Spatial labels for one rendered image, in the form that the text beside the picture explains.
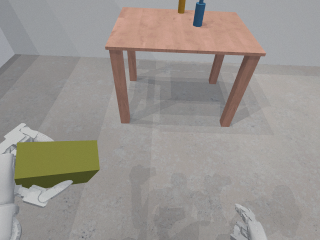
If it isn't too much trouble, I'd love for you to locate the left robot hand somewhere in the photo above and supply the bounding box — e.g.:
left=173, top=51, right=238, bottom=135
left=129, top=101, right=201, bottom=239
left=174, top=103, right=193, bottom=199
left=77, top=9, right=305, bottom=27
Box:
left=0, top=123, right=73, bottom=208

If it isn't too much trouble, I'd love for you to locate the right robot hand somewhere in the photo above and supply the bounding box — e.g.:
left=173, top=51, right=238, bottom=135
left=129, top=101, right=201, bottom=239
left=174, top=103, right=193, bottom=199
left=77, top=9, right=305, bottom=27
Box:
left=230, top=203, right=268, bottom=240

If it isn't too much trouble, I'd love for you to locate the sponge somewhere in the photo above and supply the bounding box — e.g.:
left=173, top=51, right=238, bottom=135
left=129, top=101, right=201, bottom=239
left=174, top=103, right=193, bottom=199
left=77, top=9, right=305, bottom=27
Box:
left=14, top=140, right=100, bottom=189

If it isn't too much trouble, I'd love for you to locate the robot left forearm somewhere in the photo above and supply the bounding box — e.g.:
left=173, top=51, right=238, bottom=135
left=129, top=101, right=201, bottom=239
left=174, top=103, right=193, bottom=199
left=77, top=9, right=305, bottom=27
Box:
left=0, top=203, right=22, bottom=240

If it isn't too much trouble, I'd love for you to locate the table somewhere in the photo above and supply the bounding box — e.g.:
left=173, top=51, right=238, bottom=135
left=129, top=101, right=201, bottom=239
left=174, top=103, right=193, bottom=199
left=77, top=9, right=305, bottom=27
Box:
left=105, top=7, right=266, bottom=127

